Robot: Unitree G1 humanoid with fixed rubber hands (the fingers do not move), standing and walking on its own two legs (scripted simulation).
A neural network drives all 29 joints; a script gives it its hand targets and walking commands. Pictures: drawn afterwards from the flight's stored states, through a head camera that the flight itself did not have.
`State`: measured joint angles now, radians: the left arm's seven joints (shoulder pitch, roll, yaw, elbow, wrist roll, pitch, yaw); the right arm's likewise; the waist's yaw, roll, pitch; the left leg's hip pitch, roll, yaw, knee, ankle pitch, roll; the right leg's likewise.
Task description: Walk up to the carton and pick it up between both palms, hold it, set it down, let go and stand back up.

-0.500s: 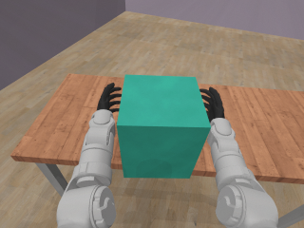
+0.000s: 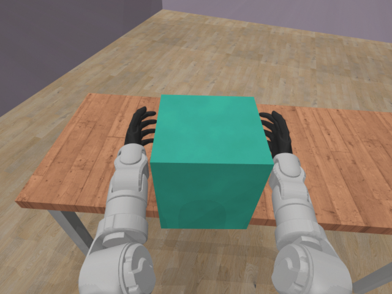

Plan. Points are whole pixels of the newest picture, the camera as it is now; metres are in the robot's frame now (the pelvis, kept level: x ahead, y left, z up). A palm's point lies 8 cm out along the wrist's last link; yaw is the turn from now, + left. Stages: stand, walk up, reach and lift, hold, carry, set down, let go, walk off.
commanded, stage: set down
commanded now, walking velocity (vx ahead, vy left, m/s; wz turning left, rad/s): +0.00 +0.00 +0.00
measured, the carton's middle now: (205, 164) +0.41 -0.02 +0.05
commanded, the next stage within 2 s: none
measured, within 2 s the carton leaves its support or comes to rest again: neither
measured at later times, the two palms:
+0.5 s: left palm (136, 144) +0.40 +0.13 +0.12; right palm (279, 150) +0.39 -0.17 +0.12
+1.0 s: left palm (136, 147) +0.41 +0.13 +0.11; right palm (279, 152) +0.39 -0.18 +0.11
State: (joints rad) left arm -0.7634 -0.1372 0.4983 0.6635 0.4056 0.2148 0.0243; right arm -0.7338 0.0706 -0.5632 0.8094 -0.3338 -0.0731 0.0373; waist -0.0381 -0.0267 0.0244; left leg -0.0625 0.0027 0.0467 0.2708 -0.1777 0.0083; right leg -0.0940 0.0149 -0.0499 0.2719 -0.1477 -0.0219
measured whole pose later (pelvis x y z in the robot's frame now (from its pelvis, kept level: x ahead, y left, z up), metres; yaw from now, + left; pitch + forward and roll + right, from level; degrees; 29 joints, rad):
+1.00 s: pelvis +0.00 +0.00 +0.00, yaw -2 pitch -1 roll +0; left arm -0.75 -0.11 0.45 0.68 0.39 0.17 0.03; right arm -0.73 0.01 -0.48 0.84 -0.31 -0.08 0.07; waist -0.02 -0.03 0.05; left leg -0.07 0.01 0.09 0.29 -0.20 0.01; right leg -0.13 0.01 -0.04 0.31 -0.16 -0.02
